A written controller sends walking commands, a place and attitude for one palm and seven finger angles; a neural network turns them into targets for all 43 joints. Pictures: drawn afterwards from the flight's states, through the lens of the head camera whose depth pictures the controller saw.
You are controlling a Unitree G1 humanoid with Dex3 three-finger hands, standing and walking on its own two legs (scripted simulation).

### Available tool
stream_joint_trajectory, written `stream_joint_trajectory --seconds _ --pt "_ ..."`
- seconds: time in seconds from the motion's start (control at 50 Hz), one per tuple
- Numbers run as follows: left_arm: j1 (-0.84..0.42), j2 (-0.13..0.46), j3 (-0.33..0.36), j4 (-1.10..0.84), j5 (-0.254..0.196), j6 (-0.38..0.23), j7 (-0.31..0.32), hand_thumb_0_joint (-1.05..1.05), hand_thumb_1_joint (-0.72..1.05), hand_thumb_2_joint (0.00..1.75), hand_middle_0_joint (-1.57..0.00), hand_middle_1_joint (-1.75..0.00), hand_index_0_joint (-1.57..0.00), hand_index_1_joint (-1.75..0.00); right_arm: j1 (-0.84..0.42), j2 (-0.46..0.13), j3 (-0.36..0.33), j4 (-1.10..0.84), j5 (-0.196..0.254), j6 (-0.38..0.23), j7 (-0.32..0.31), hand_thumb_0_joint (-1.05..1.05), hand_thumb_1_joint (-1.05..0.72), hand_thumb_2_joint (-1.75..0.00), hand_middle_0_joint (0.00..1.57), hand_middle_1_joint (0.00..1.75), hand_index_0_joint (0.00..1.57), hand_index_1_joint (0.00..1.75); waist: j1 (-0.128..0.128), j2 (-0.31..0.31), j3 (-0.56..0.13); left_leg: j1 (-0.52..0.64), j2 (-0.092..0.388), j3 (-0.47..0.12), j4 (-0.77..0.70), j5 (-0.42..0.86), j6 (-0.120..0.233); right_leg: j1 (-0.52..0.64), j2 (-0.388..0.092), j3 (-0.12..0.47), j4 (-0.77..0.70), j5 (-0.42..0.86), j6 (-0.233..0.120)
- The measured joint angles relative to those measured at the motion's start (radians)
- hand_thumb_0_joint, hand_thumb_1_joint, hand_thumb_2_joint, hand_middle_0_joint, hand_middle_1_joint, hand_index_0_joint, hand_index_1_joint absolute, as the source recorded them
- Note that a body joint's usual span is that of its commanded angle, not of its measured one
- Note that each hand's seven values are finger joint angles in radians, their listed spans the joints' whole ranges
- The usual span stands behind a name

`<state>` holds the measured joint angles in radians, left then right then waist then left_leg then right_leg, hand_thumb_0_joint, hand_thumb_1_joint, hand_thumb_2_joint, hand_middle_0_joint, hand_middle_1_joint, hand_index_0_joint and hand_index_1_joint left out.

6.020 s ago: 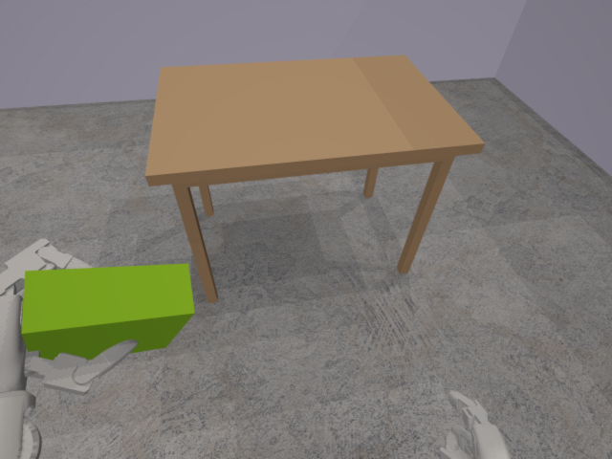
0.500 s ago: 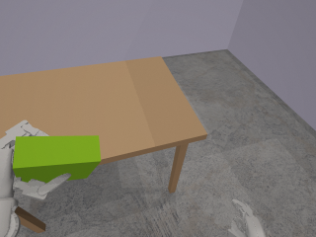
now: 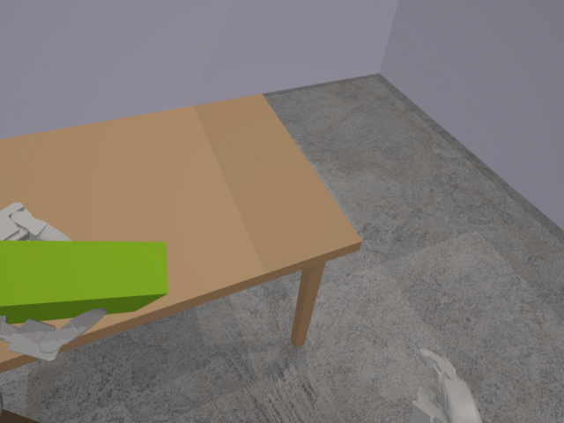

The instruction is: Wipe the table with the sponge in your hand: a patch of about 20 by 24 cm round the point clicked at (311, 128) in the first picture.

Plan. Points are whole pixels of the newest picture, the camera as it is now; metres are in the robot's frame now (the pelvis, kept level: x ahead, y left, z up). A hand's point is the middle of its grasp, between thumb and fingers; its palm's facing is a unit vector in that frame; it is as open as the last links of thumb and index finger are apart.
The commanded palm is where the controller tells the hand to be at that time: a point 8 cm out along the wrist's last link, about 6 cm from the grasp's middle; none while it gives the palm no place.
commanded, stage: shuffle to correct the standing spot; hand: left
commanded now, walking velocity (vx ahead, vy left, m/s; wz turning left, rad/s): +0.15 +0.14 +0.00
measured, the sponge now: (106, 283) +0.23 +0.20 +0.15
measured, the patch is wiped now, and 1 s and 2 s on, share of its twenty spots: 0.00 0.00 0.00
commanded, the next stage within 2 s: come to a stop and stand still in 0.52 s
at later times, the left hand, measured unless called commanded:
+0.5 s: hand (9, 247) +0.25 +0.30 +0.18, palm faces +0.39 -0.79 -0.47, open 9.5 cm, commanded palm +0.18 +0.33 +0.20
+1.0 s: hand out of the picture +0.27 +0.31 +0.20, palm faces +0.32 -0.79 -0.52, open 9.5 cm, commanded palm +0.21 +0.35 +0.20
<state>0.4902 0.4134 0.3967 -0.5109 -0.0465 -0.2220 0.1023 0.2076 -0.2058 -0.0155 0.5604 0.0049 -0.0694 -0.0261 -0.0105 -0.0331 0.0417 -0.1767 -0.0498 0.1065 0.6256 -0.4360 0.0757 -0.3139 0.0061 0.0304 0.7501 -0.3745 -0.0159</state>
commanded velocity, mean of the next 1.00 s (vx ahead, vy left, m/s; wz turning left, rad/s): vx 0.08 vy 0.03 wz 0.00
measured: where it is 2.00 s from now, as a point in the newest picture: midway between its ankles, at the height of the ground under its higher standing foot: outside the picture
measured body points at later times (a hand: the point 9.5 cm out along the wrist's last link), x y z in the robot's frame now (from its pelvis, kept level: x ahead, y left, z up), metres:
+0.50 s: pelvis +0.02 +0.05 -0.01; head +0.03 +0.05 +0.44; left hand +0.22 +0.34 +0.20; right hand +0.18 -0.17 -0.09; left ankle +0.08 +0.20 -0.72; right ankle +0.01 -0.05 -0.72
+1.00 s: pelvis +0.04 +0.07 +0.01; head +0.05 +0.08 +0.46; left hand +0.24 +0.35 +0.23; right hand +0.20 -0.15 -0.07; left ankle +0.08 +0.20 -0.72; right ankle +0.05 +0.00 -0.72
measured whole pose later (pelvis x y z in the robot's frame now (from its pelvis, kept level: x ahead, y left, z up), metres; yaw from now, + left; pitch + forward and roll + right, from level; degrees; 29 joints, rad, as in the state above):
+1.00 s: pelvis +0.04 +0.07 +0.01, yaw -3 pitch -2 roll -1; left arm 0.37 0.47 0.38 -0.47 -0.01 -0.18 0.05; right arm 0.22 -0.17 0.01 0.60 0.00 -0.14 -0.04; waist 0.06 0.01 0.05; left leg -0.28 0.04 0.01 0.53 -0.21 -0.01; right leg -0.23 0.07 -0.07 0.48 -0.23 -0.08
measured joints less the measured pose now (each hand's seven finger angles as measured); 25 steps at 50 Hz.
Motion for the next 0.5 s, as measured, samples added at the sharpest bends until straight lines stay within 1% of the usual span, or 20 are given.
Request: stream_joint_trajectory --seconds 0.04,0.06,0.08,0.1,0.12,0.16,0.18,0.2,0.22,0.26,0.3,0.32,0.34,0.36,0.38,0.4,0.42,0.44,0.48,0.5 --pt "0.012 -0.006 0.000 0.008 0.008 0.006 0.001 0.00 -0.43 0.98 -0.81 -1.34 -0.80 -1.34 0.013 0.003 0.001 -0.006 -0.007 -0.007 0.002 0.01 -0.91 -0.90 0.20 0.30 0.20 0.30 0.009 0.014 0.000 0.019 0.001 0.012 -0.010 -0.002 0.001 -0.006 -0.008 -0.051 0.012 -0.007 -0.008" --pt "0.009 -0.009 -0.005 0.015 0.012 0.010 0.002 0.00 -0.43 0.98 -0.81 -1.34 -0.80 -1.34 0.023 0.004 0.002 -0.009 -0.009 -0.009 0.003 0.01 -0.91 -0.90 0.20 0.30 0.20 0.30 0.009 0.026 -0.001 0.022 0.005 0.009 -0.004 -0.008 0.001 0.008 -0.006 -0.081 -0.029 0.015 -0.014" --pt "-0.003 -0.013 -0.015 0.026 0.016 0.012 0.001 0.00 -0.43 0.98 -0.81 -1.34 -0.80 -1.34 0.034 0.000 0.003 -0.010 -0.008 -0.011 0.004 0.01 -0.91 -0.90 0.20 0.30 0.20 0.30 0.005 0.046 -0.002 0.011 0.014 -0.005 0.026 -0.019 -0.001 0.038 0.000 -0.106 -0.076 0.009 -0.020" --pt "-0.027 -0.019 -0.029 0.038 0.020 0.014 0.000 0.00 -0.43 0.98 -0.81 -1.34 -0.80 -1.34 0.037 -0.004 0.001 -0.001 -0.005 -0.009 0.003 0.01 -0.91 -0.90 0.20 0.30 0.20 0.30 -0.001 0.069 0.002 -0.026 0.029 -0.024 0.101 -0.019 -0.008 0.056 0.008 -0.131 -0.100 0.002 -0.022" --pt "-0.050 -0.023 -0.040 0.047 0.017 0.014 0.000 0.00 -0.43 0.98 -0.81 -1.34 -0.80 -1.34 0.033 -0.004 0.000 0.014 -0.002 -0.004 0.006 0.01 -0.91 -0.90 0.20 0.30 0.20 0.30 0.003 0.075 0.009 -0.083 0.030 -0.042 0.227 -0.002 -0.024 0.062 0.008 -0.142 -0.104 0.005 -0.024" --pt "-0.070 -0.043 -0.048 0.051 0.007 0.002 0.003 0.00 -0.43 0.98 -0.81 -1.34 -0.80 -1.34 0.024 -0.005 0.002 0.038 -0.003 0.009 0.017 0.01 -0.91 -0.90 0.20 0.30 0.20 0.30 0.024 0.061 0.017 -0.197 0.012 -0.084 0.473 -0.014 -0.046 0.067 0.001 -0.133 -0.112 0.020 -0.025" --pt "-0.064 -0.054 -0.046 0.048 0.007 -0.006 0.007 0.00 -0.43 0.98 -0.81 -1.34 -0.80 -1.34 0.019 -0.005 0.005 0.044 -0.004 0.017 0.023 0.01 -0.91 -0.90 0.20 0.30 0.20 0.30 0.032 0.051 0.017 -0.243 0.015 -0.101 0.540 -0.016 -0.051 0.068 -0.002 -0.122 -0.121 0.028 -0.022" --pt "-0.055 -0.064 -0.044 0.043 0.010 -0.010 0.009 0.00 -0.43 0.98 -0.81 -1.34 -0.80 -1.34 0.016 -0.004 0.007 0.047 -0.005 0.023 0.028 0.01 -0.91 -0.90 0.20 0.30 0.20 0.30 0.037 0.040 0.017 -0.275 0.028 -0.114 0.555 -0.013 -0.052 0.069 -0.006 -0.109 -0.132 0.037 -0.018" --pt "-0.047 -0.071 -0.042 0.038 0.014 -0.014 0.012 0.00 -0.43 0.98 -0.81 -1.34 -0.80 -1.34 0.014 -0.003 0.008 0.047 -0.006 0.028 0.030 0.01 -0.91 -0.90 0.20 0.30 0.20 0.30 0.040 0.029 0.017 -0.291 0.046 -0.124 0.520 0.002 -0.052 0.071 -0.013 -0.097 -0.142 0.043 -0.012" --pt "-0.038 -0.074 -0.045 0.026 0.021 -0.017 0.016 0.00 -0.43 0.98 -0.81 -1.34 -0.80 -1.34 0.013 0.001 0.009 0.047 -0.007 0.025 0.024 0.01 -0.91 -0.90 0.20 0.30 0.20 0.30 0.041 0.005 0.022 -0.274 0.083 -0.127 0.344 0.059 -0.050 0.078 -0.034 -0.076 -0.155 0.050 0.002" --pt "-0.036 -0.068 -0.050 0.010 0.023 -0.013 0.019 0.00 -0.43 0.98 -0.81 -1.34 -0.80 -1.34 0.015 -0.003 0.005 0.044 -0.007 0.008 0.011 0.01 -0.91 -0.90 0.20 0.30 0.20 0.30 0.037 -0.009 0.033 -0.209 0.100 -0.113 0.126 0.134 -0.052 0.084 -0.059 -0.061 -0.141 0.040 0.020" --pt "-0.034 -0.063 -0.050 -0.002 0.023 -0.010 0.019 0.00 -0.43 0.98 -0.81 -1.34 -0.80 -1.34 0.017 -0.011 0.001 0.035 -0.006 -0.002 0.004 0.01 -0.91 -0.90 0.20 0.30 0.20 0.30 0.034 -0.004 0.036 -0.171 0.104 -0.109 0.034 0.155 -0.051 0.079 -0.066 -0.056 -0.115 0.025 0.030" --pt "-0.034 -0.055 -0.047 -0.014 0.022 -0.008 0.018 0.00 -0.43 0.98 -0.81 -1.34 -0.80 -1.34 0.019 -0.021 -0.006 0.022 -0.003 -0.012 -0.003 0.01 -0.91 -0.90 0.20 0.30 0.20 0.30 0.030 0.010 0.035 -0.148 0.109 -0.113 -0.026 0.185 -0.056 0.064 -0.067 -0.052 -0.076 0.003 0.039" --pt "-0.045 -0.040 -0.038 -0.016 0.023 -0.008 0.017 0.00 -0.43 0.98 -0.80 -1.34 -0.80 -1.34 0.010 -0.016 -0.015 0.021 0.001 -0.019 -0.011 0.01 -0.91 -0.90 0.20 0.30 0.20 0.30 0.028 0.003 0.044 -0.152 0.100 -0.104 -0.011 0.202 -0.083 0.045 -0.076 -0.036 -0.025 -0.029 0.035" --pt "-0.059 -0.022 -0.025 -0.005 0.023 -0.009 0.016 0.00 -0.43 0.98 -0.80 -1.34 -0.80 -1.34 -0.001 -0.005 -0.020 0.023 0.006 -0.022 -0.016 0.01 -0.91 -0.90 0.20 0.30 0.20 0.30 0.029 -0.009 0.051 -0.158 0.088 -0.092 0.013 0.197 -0.099 0.023 -0.079 -0.016 0.033 -0.073 0.029" --pt "-0.072 -0.005 -0.011 0.013 0.023 -0.008 0.013 0.00 -0.43 0.98 -0.80 -1.34 -0.80 -1.34 -0.009 0.008 -0.022 0.027 0.008 -0.026 -0.020 0.01 -0.91 -0.90 0.20 0.30 0.20 0.30 0.028 -0.017 0.052 -0.163 0.080 -0.083 0.028 0.187 -0.104 0.000 -0.074 -0.007 0.092 -0.104 0.025" --pt "-0.084 0.008 0.001 0.034 0.024 -0.003 0.011 0.00 -0.43 0.98 -0.80 -1.34 -0.80 -1.34 -0.014 0.020 -0.020 0.030 0.008 -0.030 -0.021 0.01 -0.91 -0.90 0.20 0.30 0.20 0.30 0.023 -0.020 0.050 -0.169 0.074 -0.080 0.034 0.180 -0.102 -0.016 -0.066 -0.012 0.130 -0.118 0.021" --pt "-0.092 0.015 0.010 0.051 0.025 0.004 0.009 0.00 -0.43 0.98 -0.80 -1.34 -0.80 -1.34 -0.014 0.029 -0.015 0.031 0.009 -0.034 -0.019 0.01 -0.91 -0.90 0.20 0.30 0.20 0.30 0.018 -0.018 0.046 -0.174 0.070 -0.081 0.036 0.176 -0.099 -0.018 -0.058 -0.026 0.126 -0.118 0.017" --pt "-0.095 0.012 0.020 0.066 0.028 0.010 0.007 0.00 -0.43 0.98 -0.80 -1.34 -0.80 -1.34 -0.006 0.037 0.000 0.030 0.011 -0.045 -0.011 0.01 -0.91 -0.90 0.20 0.30 0.20 0.30 0.011 0.001 0.034 -0.196 0.070 -0.091 0.059 0.164 -0.093 0.020 -0.039 -0.059 0.000 -0.061 0.007" --pt "-0.091 -0.006 0.014 0.066 0.031 0.008 0.005 0.00 -0.43 0.98 -0.80 -1.34 -0.80 -1.34 -0.005 0.030 0.005 0.036 0.011 -0.046 -0.006 0.01 -0.91 -0.90 0.20 0.30 0.20 0.30 0.004 0.032 0.035 -0.208 0.079 -0.109 0.089 0.138 -0.076 0.033 -0.025 -0.077 -0.022 -0.039 -0.001"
